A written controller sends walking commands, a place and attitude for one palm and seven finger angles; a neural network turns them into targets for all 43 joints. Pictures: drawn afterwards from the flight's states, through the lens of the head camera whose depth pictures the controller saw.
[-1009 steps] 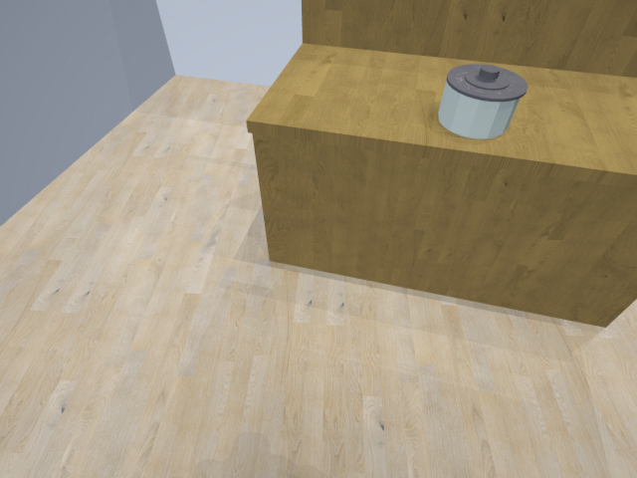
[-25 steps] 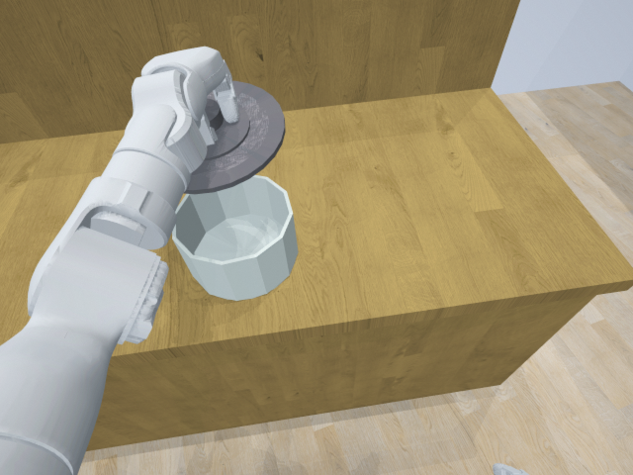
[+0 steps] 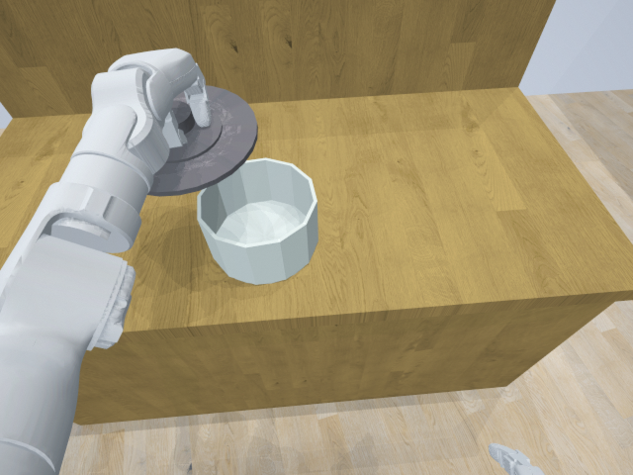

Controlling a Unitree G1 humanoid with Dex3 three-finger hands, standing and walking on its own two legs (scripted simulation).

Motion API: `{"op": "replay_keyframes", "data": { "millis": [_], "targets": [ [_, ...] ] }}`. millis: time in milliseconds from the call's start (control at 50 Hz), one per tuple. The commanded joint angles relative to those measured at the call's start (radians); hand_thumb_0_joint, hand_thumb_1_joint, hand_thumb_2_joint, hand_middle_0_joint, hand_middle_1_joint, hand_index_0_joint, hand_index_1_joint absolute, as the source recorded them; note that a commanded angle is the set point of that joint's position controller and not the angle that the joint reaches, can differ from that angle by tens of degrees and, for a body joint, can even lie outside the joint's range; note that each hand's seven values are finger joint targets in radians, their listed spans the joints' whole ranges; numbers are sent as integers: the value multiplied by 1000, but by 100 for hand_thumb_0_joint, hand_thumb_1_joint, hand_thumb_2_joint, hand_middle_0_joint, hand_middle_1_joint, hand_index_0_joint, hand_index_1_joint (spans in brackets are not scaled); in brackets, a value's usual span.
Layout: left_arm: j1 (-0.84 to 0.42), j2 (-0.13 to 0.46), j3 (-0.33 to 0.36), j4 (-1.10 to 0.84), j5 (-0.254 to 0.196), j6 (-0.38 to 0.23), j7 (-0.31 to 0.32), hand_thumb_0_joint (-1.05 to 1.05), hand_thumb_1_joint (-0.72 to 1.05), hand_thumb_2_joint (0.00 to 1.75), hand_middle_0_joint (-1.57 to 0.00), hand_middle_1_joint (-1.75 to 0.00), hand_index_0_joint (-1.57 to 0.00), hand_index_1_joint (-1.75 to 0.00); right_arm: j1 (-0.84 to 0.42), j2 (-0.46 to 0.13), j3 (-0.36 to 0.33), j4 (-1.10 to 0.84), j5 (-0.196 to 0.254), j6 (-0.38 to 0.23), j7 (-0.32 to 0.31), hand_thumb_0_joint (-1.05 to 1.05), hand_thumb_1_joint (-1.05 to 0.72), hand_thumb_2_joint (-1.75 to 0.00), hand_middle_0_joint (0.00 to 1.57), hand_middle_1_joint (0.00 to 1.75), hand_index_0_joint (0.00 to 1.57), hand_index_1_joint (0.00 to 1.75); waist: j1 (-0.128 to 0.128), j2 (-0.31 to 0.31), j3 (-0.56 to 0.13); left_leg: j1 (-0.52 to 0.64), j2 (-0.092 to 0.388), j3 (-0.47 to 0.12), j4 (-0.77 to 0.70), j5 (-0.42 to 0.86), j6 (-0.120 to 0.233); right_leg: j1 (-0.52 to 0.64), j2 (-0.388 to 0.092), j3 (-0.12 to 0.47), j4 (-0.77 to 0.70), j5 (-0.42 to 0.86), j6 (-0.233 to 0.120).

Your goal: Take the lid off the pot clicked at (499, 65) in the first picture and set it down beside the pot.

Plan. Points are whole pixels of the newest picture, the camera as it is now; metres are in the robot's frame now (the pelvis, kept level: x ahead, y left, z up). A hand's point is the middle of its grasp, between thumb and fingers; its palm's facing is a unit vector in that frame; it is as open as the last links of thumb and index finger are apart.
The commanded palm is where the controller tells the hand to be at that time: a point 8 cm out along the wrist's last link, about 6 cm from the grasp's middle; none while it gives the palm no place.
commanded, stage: move the lid sideways beside the pot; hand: left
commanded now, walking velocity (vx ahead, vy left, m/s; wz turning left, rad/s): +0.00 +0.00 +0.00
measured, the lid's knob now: (173, 118) +0.52 +0.18 +0.17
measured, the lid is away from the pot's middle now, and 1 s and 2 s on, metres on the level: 0.08 0.21 0.23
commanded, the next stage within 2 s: lower the lid onto the table in 1.48 s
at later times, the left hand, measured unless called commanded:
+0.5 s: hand (134, 117) +0.49 +0.22 +0.19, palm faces -0.27 -0.10 -0.96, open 6.8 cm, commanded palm +0.49 +0.23 +0.26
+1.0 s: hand (73, 137) +0.47 +0.29 +0.19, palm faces -0.32 -0.09 -0.94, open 6.7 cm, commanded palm +0.48 +0.29 +0.26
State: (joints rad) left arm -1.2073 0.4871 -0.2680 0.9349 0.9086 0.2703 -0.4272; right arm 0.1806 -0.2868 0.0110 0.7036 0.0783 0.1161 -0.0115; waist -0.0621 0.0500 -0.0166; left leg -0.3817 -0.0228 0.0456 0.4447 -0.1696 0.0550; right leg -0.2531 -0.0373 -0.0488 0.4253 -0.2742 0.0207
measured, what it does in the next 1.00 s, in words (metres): stands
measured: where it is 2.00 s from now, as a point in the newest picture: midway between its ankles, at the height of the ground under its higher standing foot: outside the picture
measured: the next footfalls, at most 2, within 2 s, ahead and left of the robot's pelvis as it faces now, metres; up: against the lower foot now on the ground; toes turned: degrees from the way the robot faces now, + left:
none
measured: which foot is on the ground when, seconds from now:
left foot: down 0.00-1.00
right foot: down 0.00-1.00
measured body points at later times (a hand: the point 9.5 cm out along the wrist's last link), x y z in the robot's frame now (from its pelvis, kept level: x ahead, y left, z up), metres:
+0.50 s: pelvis +0.00 +0.00 +0.00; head +0.05 -0.01 +0.45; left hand +0.50 +0.22 +0.25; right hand +0.06 -0.27 -0.13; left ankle +0.03 +0.09 -0.74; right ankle -0.04 -0.14 -0.74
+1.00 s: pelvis +0.00 +0.00 +0.00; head +0.06 +0.00 +0.45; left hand +0.48 +0.29 +0.24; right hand +0.10 -0.27 -0.12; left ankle +0.03 +0.09 -0.74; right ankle -0.04 -0.14 -0.74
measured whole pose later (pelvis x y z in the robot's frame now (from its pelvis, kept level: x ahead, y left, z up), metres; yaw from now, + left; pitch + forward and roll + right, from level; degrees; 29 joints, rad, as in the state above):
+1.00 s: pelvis +0.00 +0.00 +0.00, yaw +0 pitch +7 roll -2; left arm -1.14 0.75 -0.16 0.93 0.92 0.09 -0.51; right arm 0.21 -0.31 0.01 0.69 0.10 0.14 -0.03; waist -0.06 0.04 0.01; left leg -0.41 -0.01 0.04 0.48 -0.19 0.06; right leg -0.25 -0.02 -0.05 0.40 -0.26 0.02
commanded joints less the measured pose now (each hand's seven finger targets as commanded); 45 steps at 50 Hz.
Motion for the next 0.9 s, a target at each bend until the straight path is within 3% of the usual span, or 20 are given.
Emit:
{"op": "replay_keyframes", "data": {
  "millis": [0, 40, 140, 180, 200, 240, 260, 280, 300, 340, 400, 460, 480, 560, 600, 620, 680, 740, 800, 880],
  "targets": [
    [-622, 269, 100, -175, 31, -29, 49, 0, 62, 105, -72, -101, -91, -110, 20, -154, -47, -89, -2, -37, -14, 0, -90, -90, 20, 30, 20, 30, -26, -37, -457, 413, -8, -78, 14, 264, 26, -70, 65, -10, -49, 307, -61],
    [-627, 241, 68, -123, 29, -22, 44, 0, 62, 105, -72, -101, -91, -110, 33, -161, -48, -70, 4, -35, -17, 0, -90, -90, 20, 30, 20, 30, -42, -60, -401, 397, -4, -74, 7, 209, 28, -105, 68, -14, -57, 261, -54],
    [-670, 311, 112, -210, 40, -61, 43, 0, 62, 105, -72, -101, -91, -110, 55, -166, -58, -77, -7, -49, -17, 0, -90, -90, 20, 30, 20, 30, -32, 13, -502, 468, -6, -87, 25, 279, 28, -83, 71, -11, -49, 299, -60],
    [-653, 316, 117, -214, 44, -73, 41, 0, 62, 105, -72, -101, -91, -110, 59, -165, -59, -79, -6, -46, -16, 0, -90, -90, 20, 30, 20, 30, -28, 37, -494, 478, -4, -93, 24, 307, 24, -96, 74, -17, -47, 298, -64],
    [-616, 284, 101, -190, 41, -77, 35, 0, 62, 105, -72, -101, -91, -110, 62, -160, -60, -83, -6, -49, -15, 0, -90, -90, 20, 30, 20, 30, -29, 25, -474, 466, -4, -93, 31, 330, 25, -109, 75, -19, -50, 307, -66],
    [-548, 306, 120, -89, 36, -68, 30, 0, 62, 105, -72, -101, -91, -110, 77, -173, -58, -61, 1, -38, -13, 0, -90, -90, 20, 30, 20, 30, -32, -37, -394, 405, -1, -83, 18, 255, 26, -116, 78, -21, -57, 270, -59],
    [-534, 353, 153, -67, 35, -69, 31, 0, 62, 105, -72, -101, -91, -110, 82, -179, -56, -60, 2, -37, -12, 0, -90, -90, 20, 30, 20, 30, -23, -51, -377, 373, -4, -81, 12, 228, 29, -104, 77, -21, -59, 262, -59],
    [-521, 351, 145, -42, 33, -69, 27, 0, 62, 105, -72, -101, -91, -110, 77, -179, -54, -64, 6, -36, -14, 0, -90, -90, 20, 30, 20, 30, -27, -78, -366, 347, -7, -73, 7, 197, 32, -95, 75, -17, -62, 251, -55],
    [-568, 392, 168, -107, 37, -79, 27, 0, 62, 105, -72, -101, -91, -110, 69, -186, -55, -69, 4, -35, -15, 0, -90, -90, 20, 30, 20, 30, -17, -52, -410, 361, -3, -73, 10, 237, 31, -72, 69, -15, -54, 291, -61],
    [-631, 384, 151, -195, 53, -91, 32, 0, 62, 105, -72, -101, -91, -110, 66, -176, -62, -85, -2, -35, -15, 0, -90, -90, 20, 30, 20, 30, -24, 17, -468, 433, -5, -81, 22, 285, 31, -77, 74, -12, -50, 307, -62],
    [-604, 444, 200, -243, 62, -117, 33, 0, 62, 105, -72, -101, -91, -110, 78, -174, -66, -100, -6, -42, -19, 0, -90, -90, 20, 30, 20, 30, -12, 32, -510, 471, 1, -89, 40, 386, 32, -61, 77, -11, -50, 353, -66],
    [-500, 474, 223, -125, 47, -122, 26, 0, 62, 105, -72, -101, -91, -110, 81, -177, -58, -93, 4, -28, -21, 0, -90, -90, 20, 30, 20, 30, -13, -29, -437, 391, -5, -69, 27, 294, 37, -46, 76, -10, -53, 333, -57],
    [-495, 430, 186, -94, 43, -116, 20, 0, 62, 105, -72, -101, -91, -110, 78, -177, -56, -89, 9, -25, -21, 0, -90, -90, 20, 30, 20, 30, -22, -31, -391, 374, -3, -66, 21, 271, 35, -74, 76, -16, -55, 309, -57],
    [-555, 472, 206, -241, 56, -131, 13, 0, 62, 105, -72, -101, -91, -110, 64, -177, -65, -111, 2, -20, -15, 0, -90, -90, 20, 30, 20, 30, -15, 38, -486, 457, -2, -72, 48, 383, 38, -55, 75, -10, -47, 375, -60],
    [-517, 458, 195, -221, 48, -139, 2, 0, 62, 105, -72, -101, -91, -110, 65, -175, -64, -116, 4, -21, -17, 0, -90, -90, 20, 30, 20, 30, -14, 27, -468, 443, -3, -70, 55, 404, 39, -60, 75, -10, -54, 384, -59],
    [-490, 500, 230, -197, 46, -141, 0, 0, 62, 105, -72, -101, -91, -110, 72, -180, -63, -109, 6, -15, -17, 0, -90, -90, 20, 30, 20, 30, -15, 13, -441, 426, 0, -67, 55, 364, 41, -55, 77, -11, -52, 376, -56],
    [-459, 483, 200, -131, 26, -143, -19, 0, 62, 105, -72, -101, -91, -110, 64, -182, -55, -103, 19, -4, -23, 0, -90, -90, 20, 30, 20, 30, -24, -39, -374, 365, -2, -53, 34, 261, 42, -66, 75, -16, -62, 323, -49],
    [-570, 484, 180, -272, 32, -156, -24, 0, 62, 105, -72, -101, -91, -110, 54, -183, -62, -110, 13, -4, -22, 0, -90, -90, 20, 30, 20, 30, -26, 47, -456, 447, -3, -63, 52, 343, 43, -65, 76, -14, -54, 364, -53],
    [-522, 546, 226, -277, 31, -187, -25, 0, 62, 105, -72, -101, -91, -110, 64, -186, -57, -112, 12, -8, -27, 0, -90, -90, 20, 30, 20, 30, -17, 58, -481, 467, 2, -70, 65, 410, 41, -59, 78, -14, -52, 386, -55],
    [-464, 518, 203, -150, 13, -188, -35, 0, 62, 105, -72, -101, -91, -110, 69, -187, -51, -91, 22, 0, -29, 0, -90, -90, 20, 30, 20, 30, -26, 13, -369, 387, 1, -58, 41, 264, 42, -91, 78, -22, -64, 302, -50]
  ]
}}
